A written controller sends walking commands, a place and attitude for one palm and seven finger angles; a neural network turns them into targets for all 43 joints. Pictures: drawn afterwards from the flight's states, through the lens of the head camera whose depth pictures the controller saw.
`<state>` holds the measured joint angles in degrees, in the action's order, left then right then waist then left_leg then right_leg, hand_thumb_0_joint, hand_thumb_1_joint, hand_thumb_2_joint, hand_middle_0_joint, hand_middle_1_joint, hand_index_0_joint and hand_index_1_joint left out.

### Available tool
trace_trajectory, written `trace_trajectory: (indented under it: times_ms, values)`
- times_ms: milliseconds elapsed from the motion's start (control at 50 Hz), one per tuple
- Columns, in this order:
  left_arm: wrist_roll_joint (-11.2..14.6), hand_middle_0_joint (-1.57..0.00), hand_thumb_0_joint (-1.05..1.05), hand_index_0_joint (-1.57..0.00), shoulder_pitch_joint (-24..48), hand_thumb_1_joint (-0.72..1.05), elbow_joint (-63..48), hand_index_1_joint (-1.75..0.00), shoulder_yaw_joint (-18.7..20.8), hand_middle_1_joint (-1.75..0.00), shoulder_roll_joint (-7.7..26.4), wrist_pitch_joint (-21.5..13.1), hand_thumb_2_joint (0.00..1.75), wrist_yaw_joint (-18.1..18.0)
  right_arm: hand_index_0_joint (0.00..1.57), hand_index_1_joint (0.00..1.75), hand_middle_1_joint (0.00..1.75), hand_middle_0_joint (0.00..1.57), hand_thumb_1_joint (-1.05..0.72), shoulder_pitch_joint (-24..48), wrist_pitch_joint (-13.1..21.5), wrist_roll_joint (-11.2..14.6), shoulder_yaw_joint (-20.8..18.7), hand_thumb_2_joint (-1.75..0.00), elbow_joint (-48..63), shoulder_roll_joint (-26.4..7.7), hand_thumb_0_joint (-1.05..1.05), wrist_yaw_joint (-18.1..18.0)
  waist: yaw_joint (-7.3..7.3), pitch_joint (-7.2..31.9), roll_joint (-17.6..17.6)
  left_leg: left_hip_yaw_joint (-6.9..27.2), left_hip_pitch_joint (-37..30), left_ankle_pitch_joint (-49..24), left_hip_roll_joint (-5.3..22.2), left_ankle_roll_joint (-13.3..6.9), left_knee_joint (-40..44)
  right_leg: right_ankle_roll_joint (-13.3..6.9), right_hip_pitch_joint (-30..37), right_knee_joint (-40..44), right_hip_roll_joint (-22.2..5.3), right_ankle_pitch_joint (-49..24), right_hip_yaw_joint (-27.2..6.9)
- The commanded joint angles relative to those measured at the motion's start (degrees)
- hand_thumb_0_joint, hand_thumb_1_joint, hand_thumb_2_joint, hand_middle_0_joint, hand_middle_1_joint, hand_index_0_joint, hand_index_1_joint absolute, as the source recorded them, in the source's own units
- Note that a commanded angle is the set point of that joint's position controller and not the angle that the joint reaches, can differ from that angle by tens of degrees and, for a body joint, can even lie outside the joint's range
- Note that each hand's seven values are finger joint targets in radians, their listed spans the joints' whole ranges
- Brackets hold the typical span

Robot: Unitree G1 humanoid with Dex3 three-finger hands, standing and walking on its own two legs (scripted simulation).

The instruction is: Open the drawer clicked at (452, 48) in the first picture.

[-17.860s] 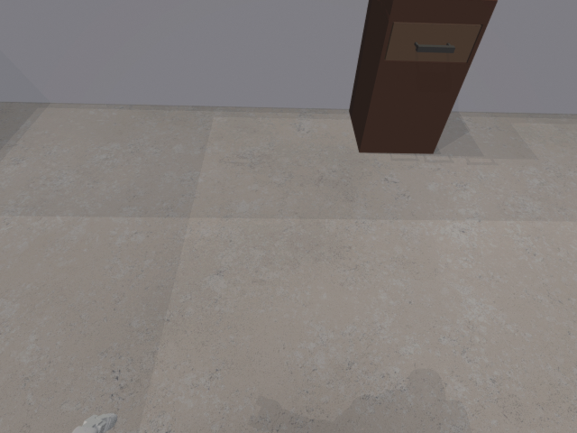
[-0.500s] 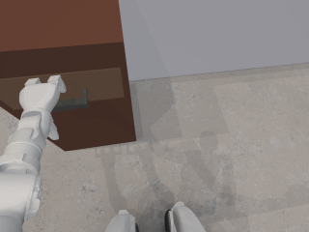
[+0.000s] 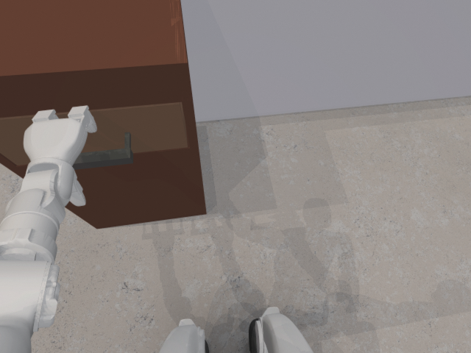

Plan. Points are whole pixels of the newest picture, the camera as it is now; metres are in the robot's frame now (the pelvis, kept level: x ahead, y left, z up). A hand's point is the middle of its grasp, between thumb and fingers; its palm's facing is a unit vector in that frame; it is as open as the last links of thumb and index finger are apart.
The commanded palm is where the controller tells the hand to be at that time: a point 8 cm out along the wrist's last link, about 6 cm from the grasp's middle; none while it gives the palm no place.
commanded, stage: move the hooked fingers above the handle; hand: left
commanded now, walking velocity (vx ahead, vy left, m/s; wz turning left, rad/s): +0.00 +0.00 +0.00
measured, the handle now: (90, 150) +0.51 +0.28 -0.08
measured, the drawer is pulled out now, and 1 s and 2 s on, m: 0.00 0.00 0.00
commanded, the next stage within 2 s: lower the fingers behind the handle in 0.60 s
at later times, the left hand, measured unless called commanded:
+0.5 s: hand (71, 157) +0.46 +0.28 -0.03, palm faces -0.10 -0.05 -0.99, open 13.7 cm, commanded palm +0.45 +0.27 +0.03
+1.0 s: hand (80, 168) +0.45 +0.28 -0.06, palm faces -0.09 -0.05 -0.99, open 13.8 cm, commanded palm +0.45 +0.26 +0.01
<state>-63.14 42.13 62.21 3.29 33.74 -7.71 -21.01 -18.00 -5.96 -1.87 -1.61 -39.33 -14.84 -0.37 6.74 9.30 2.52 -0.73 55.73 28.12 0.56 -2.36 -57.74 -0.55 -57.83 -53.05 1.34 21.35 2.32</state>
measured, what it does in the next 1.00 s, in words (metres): stands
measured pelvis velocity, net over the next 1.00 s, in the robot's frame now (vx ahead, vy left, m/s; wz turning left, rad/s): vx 0.00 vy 0.01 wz -0.01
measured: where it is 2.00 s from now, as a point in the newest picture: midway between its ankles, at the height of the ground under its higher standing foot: outside the picture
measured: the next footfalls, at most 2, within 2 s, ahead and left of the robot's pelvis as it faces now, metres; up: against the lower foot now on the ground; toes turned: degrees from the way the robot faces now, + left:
none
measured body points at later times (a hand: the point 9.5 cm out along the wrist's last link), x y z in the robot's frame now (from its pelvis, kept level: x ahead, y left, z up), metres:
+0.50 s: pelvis +0.01 +0.01 +0.00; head +0.14 +0.02 +0.43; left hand +0.46 +0.28 +0.03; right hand +0.03 -0.26 -0.13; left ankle -0.02 +0.09 -0.67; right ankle +0.02 -0.12 -0.67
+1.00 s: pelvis +0.00 +0.01 -0.01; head +0.14 +0.03 +0.41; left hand +0.45 +0.28 +0.00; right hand +0.03 -0.26 -0.14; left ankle -0.02 +0.09 -0.67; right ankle +0.02 -0.12 -0.67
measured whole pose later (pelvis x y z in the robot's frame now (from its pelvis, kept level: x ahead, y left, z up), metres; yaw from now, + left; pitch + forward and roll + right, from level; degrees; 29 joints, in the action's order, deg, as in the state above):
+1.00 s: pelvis +0.00 +0.01 -0.01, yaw +0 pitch +27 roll -4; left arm -64.6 40.8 61.9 3.3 30.1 -6.9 -26.2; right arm -16.5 -6.7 -3.0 -2.4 -40.5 -14.3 1.5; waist 6.3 10.2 2.5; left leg -0.6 59.2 30.2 0.2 -3.2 -62.1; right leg 0.3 -60.8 -56.4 1.0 22.9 2.4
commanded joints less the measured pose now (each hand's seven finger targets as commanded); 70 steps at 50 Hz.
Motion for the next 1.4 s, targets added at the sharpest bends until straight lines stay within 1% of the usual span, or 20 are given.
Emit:
trace_trajectory:
  times_ms: [0, 60, 140, 240, 320, 360, 520, 560, 580, 600, 660, 700, 760, 780, 860, 980, 1060, 1120, 1240, 1380]
  values:
    - [0.83, -0.30, 0.00, -0.30, 16.49, -0.50, -10.84, -1.20, 2.27, -1.20, 10.62, -3.63, 0.30, -2.19, 0.20, 0.30, 0.30, 0.20, -0.90, -9.57, 1.14, -0.77, -4.08, -0.90, 1.47, -9.66, 0.00, -0.82, 0.51, 26.39, 4.39, 1.86, -17.85, -26.73, -0.41, -0.20, 4.07, -1.87, 13.86, 3.51, 1.42, -16.23, -0.66]
    - [0.36, -0.30, 0.00, -0.30, 16.08, -0.50, -9.15, -1.20, 2.87, -1.20, 10.96, -3.09, 0.30, -3.71, 0.20, 0.30, 0.30, 0.20, -0.90, -9.31, 0.67, -0.80, -3.94, -0.90, 1.48, -9.77, 0.00, -0.38, 0.28, 23.65, 4.07, 1.81, -15.61, -26.54, -0.42, -0.02, 4.05, -2.04, 12.37, 2.88, 1.40, -15.77, -0.40]
    - [-1.03, -0.30, 0.00, -0.30, 19.56, -0.50, -9.98, -1.20, 5.78, -1.20, 15.20, -1.16, 0.30, -7.02, 0.20, 0.30, 0.30, 0.20, -0.90, -9.15, 0.12, -1.10, -3.76, -0.90, 1.49, -10.56, 0.00, 0.30, -0.04, 24.96, 4.37, 2.16, -14.99, -27.49, -0.41, 0.11, 3.64, -2.09, 12.09, 1.72, 1.41, -15.83, -0.19]
    - [-1.28, -0.30, 0.00, -0.30, 22.83, -0.50, -16.50, -1.20, 8.13, -1.20, 18.82, -0.43, 0.30, -8.65, 0.20, 0.30, 0.30, 0.20, -0.90, -8.89, 0.06, -1.42, -3.97, -0.90, 1.85, -10.65, 0.00, 0.46, -0.96, 34.01, 9.28, 2.55, -20.63, -33.89, -0.34, 0.76, 2.98, -1.93, 15.12, 0.38, 1.31, -20.25, -0.48]
    - [0.13, -0.30, 0.00, -0.30, 19.76, -0.50, -13.27, -1.20, 4.34, -1.20, 12.69, 1.68, 0.30, -7.12, 0.20, 0.30, 0.30, 0.20, -0.90, -9.37, 0.06, -1.08, -4.36, -0.90, 1.25, -10.30, 0.00, 0.65, 0.60, 31.78, 6.21, 2.97, -23.03, -36.01, 0.32, 0.83, 3.75, -1.58, 14.75, 2.30, 1.59, -20.39, 0.12]
    - [1.15, -0.30, 0.00, -0.30, 17.41, -0.50, -12.50, -1.20, 5.52, -1.20, 14.24, 2.15, 0.30, -6.02, 0.20, 0.30, 0.30, 0.20, -0.90, -9.69, -0.27, -0.74, -4.19, -0.90, 1.21, -10.70, 0.00, 0.54, -0.28, 30.14, 3.84, 2.61, -21.78, -33.89, 0.13, 0.52, 4.85, -1.49, 16.79, 3.24, 1.59, -20.23, 0.05]
    - [0.67, -0.30, 0.00, -0.30, 14.62, -0.50, -11.81, -1.20, 2.88, -1.20, 11.09, -0.50, 0.30, -2.63, 0.20, 0.30, 0.30, 0.20, -0.90, -8.85, -0.64, -0.59, -3.91, -0.90, 1.67, -10.08, 0.00, -0.02, -0.25, 23.28, 3.33, 1.96, -19.70, -31.22, 0.13, 0.04, 6.53, -2.12, 16.34, 4.89, 1.50, -19.13, -0.24]
    - [0.74, -0.30, 0.00, -0.30, 12.92, -0.50, -12.33, -1.20, 3.40, -1.20, 10.88, -2.00, 0.30, -2.91, 0.20, 0.30, 0.30, 0.20, -0.90, -8.77, -0.72, -0.78, -4.05, -0.90, 1.90, -10.00, 0.00, 0.06, -0.89, 23.58, 4.21, 1.92, -19.79, -31.57, 0.05, 0.17, 5.96, -2.21, 15.64, 4.26, 1.59, -18.76, -0.29]
    - [0.57, -0.30, 0.00, -0.30, 13.95, -0.50, -12.27, -1.20, 2.87, -1.20, 10.29, -2.58, 0.30, -3.16, 0.20, 0.30, 0.30, 0.20, -0.90, -8.67, -0.62, -0.81, -4.12, -0.90, 1.87, -9.85, 0.00, 0.03, -0.06, 23.13, 3.05, 1.93, -18.65, -30.19, 0.08, 0.07, 5.63, -2.13, 15.03, 4.15, 1.60, -18.13, -0.31]
    - [0.27, -0.30, 0.00, -0.30, 13.79, -0.50, -12.62, -1.20, 5.05, -1.20, 12.97, -3.06, 0.30, -3.62, 0.20, 0.30, 0.30, 0.20, -0.90, -8.60, -0.67, -0.91, -4.00, -0.90, 1.71, -10.18, 0.00, 0.02, -1.07, 23.19, 3.83, 2.25, -18.16, -30.13, 0.08, 0.29, 5.54, -2.33, 14.53, 3.38, 1.55, -17.48, -0.21]
    - [-0.54, -0.30, 0.00, -0.30, 16.28, -0.50, -15.97, -1.20, 5.16, -1.20, 12.39, -3.94, 0.30, -5.94, 0.20, 0.30, 0.30, 0.20, -0.90, -8.47, -0.59, -1.38, -4.49, -0.90, 1.93, -10.05, 0.00, 0.35, -1.03, 26.25, 7.54, 3.18, -21.69, -34.25, 0.56, 1.20, 4.54, -2.42, 11.74, 2.01, 1.55, -17.17, 0.23]
    - [-0.93, -0.30, 0.00, -0.30, 15.93, -0.50, -14.74, -1.20, 6.10, -1.20, 13.23, -3.40, 0.30, -7.45, 0.20, 0.30, 0.30, 0.20, -0.90, -8.24, -0.71, -1.46, -4.45, -0.90, 1.59, -10.18, 0.00, 0.60, -1.04, 26.35, 6.74, 3.50, -21.07, -34.75, 0.57, 1.64, 3.81, -2.44, 10.81, 1.30, 1.68, -16.68, 0.42]
    - [-0.91, -0.30, 0.00, -0.30, 16.20, -0.50, -13.19, -1.20, 3.46, -1.20, 8.86, -1.94, 0.30, -8.78, 0.20, 0.30, 0.30, 0.20, -0.90, -8.44, -0.36, -1.63, -4.94, -0.90, 1.31, -9.97, 0.00, 1.11, -0.18, 27.16, 6.57, 3.73, -21.52, -35.44, 0.79, 1.79, 2.86, -2.20, 9.17, 0.83, 1.67, -16.50, 0.70]
    - [-1.05, -0.30, 0.00, -0.30, 16.43, -0.50, -12.53, -1.20, 4.82, -1.20, 10.76, -1.17, 0.30, -9.08, 0.20, 0.30, 0.30, 0.20, -0.90, -8.64, -0.37, -1.63, -4.88, -0.90, 0.95, -10.34, 0.00, 1.15, -0.25, 27.64, 5.28, 3.90, -21.07, -35.20, 0.91, 1.86, 2.81, -2.14, 9.40, 0.57, 1.60, -16.71, 0.79]
    - [-0.87, -0.30, 0.00, -0.30, 19.69, -0.50, -11.07, -1.20, 2.54, -1.20, 9.23, 0.92, 0.30, -8.49, 0.20, 0.30, 0.30, 0.20, -0.90, -8.93, -0.26, -1.45, -4.76, -0.90, 0.67, -10.46, 0.00, 1.27, 0.82, 28.52, 5.70, 3.88, -20.32, -32.60, 0.62, 1.61, 2.39, -2.05, 9.19, 0.39, 1.57, -15.96, 0.76]
    - [-0.98, -0.30, 0.00, -0.30, 20.55, -0.50, -12.63, -1.20, 4.33, -1.20, 12.56, -0.17, 0.30, -7.14, 0.20, 0.30, 0.30, 0.20, -0.90, -8.53, 0.05, -1.64, -4.13, -0.90, 0.83, -10.35, 0.00, 0.58, 0.48, 30.81, 6.14, 3.44, -18.82, -31.31, 0.17, 0.90, 1.14, -2.03, 9.98, -0.66, 1.56, -16.58, 0.26]
    - [-0.95, -0.30, 0.00, -0.30, 15.89, -0.50, -9.58, -1.20, 5.71, -1.20, 13.82, -0.53, 0.30, -7.04, 0.20, 0.30, 0.30, 0.20, -0.90, -7.79, -0.04, -1.70, -3.37, -0.90, 1.17, -10.29, 0.00, 0.59, -0.63, 27.22, 4.80, 2.78, -13.73, -28.15, -0.15, 0.46, 0.46, -2.15, 9.84, -1.78, 1.56, -15.76, 0.14]
    - [-1.39, -0.30, 0.00, -0.30, 17.38, -0.50, -7.73, -1.20, 4.36, -1.20, 12.43, -0.15, 0.30, -7.54, 0.20, 0.30, 0.30, 0.20, -0.90, -7.55, 0.33, -1.58, -3.31, -0.90, 1.29, -10.13, 0.00, 0.73, 0.45, 25.02, 4.05, 2.41, -10.51, -24.85, -0.16, 0.05, -0.14, -2.09, 8.22, -2.00, 1.47, -14.11, 0.01]
    - [-1.12, -0.30, 0.00, -0.30, 19.41, -0.50, -10.90, -1.20, 5.06, -1.20, 13.62, -1.44, 0.30, -7.67, 0.20, 0.30, 0.30, 0.20, -0.90, -8.69, 1.09, -1.69, -3.79, -0.90, 1.14, -10.55, 0.00, 0.64, 0.68, 31.14, 5.64, 3.09, -11.81, -26.20, -0.06, 0.31, -2.22, -1.82, 7.42, -4.08, 1.48, -15.09, -0.23]
    - [-2.25, -0.30, 0.00, -0.30, 22.87, -0.50, -12.45, -1.20, 5.07, -1.20, 13.87, -2.28, 0.30, -9.37, 0.20, 0.30, 0.30, 0.20, -0.90, -8.64, 1.68, -2.01, -3.94, -0.90, 0.01, -10.64, 0.00, 0.56, 1.39, 31.16, 7.71, 4.02, -11.17, -25.29, 0.16, 0.66, -4.21, -1.98, 2.48, -5.95, 1.40, -12.45, 0.24]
